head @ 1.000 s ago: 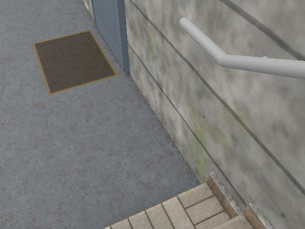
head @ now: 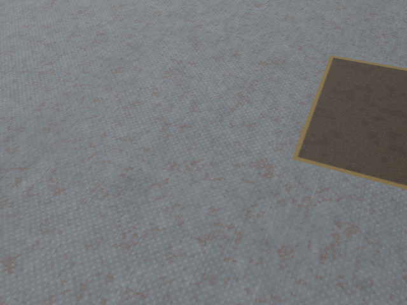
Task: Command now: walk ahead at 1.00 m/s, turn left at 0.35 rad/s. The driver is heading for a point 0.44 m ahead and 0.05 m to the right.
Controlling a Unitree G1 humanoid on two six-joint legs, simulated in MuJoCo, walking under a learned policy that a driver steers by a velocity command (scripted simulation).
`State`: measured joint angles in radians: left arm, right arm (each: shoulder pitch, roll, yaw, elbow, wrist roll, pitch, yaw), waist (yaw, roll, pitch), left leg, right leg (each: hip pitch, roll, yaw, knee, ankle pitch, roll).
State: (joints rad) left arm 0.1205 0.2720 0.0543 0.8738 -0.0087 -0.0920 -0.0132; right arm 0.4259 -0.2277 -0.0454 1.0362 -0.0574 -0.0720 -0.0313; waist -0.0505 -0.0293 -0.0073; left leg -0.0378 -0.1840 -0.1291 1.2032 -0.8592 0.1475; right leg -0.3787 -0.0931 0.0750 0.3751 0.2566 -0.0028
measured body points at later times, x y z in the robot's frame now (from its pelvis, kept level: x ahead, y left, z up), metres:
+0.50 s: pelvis +0.41 -0.05 -0.04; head +0.44 -0.05 +0.41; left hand +0.36 +0.18 -0.18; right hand +0.60 -0.26 -0.15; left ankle +0.49 +0.00 -0.77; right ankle +0.23 -0.20 -0.64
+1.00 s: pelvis +0.57 -0.10 -0.04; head +0.60 -0.10 +0.41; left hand +0.70 +0.15 -0.16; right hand +0.63 -0.34 -0.19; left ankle +0.49 +0.00 -0.77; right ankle +0.65 -0.20 -0.77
